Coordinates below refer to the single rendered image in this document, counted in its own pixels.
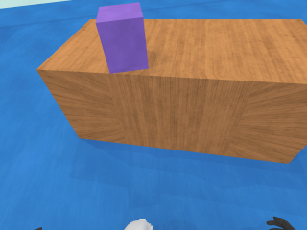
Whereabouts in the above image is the pedestal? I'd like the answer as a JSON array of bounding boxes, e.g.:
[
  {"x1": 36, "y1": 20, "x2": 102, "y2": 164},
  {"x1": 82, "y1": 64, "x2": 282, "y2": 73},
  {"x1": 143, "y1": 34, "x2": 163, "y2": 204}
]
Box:
[{"x1": 36, "y1": 19, "x2": 307, "y2": 164}]

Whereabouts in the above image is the carton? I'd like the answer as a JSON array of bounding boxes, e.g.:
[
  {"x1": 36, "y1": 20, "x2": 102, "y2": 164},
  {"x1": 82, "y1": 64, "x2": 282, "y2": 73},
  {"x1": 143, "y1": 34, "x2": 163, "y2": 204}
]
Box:
[{"x1": 95, "y1": 2, "x2": 149, "y2": 74}]

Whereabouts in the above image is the robot left thigh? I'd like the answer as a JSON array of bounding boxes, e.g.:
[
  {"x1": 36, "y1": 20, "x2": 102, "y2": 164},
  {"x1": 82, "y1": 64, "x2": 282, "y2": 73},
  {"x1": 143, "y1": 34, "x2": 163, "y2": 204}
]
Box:
[{"x1": 124, "y1": 220, "x2": 154, "y2": 230}]

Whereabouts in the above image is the robot right hand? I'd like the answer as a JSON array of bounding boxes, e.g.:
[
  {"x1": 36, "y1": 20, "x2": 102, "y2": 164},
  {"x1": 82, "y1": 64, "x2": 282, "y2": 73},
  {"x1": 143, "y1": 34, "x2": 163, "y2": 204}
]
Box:
[{"x1": 266, "y1": 217, "x2": 295, "y2": 230}]

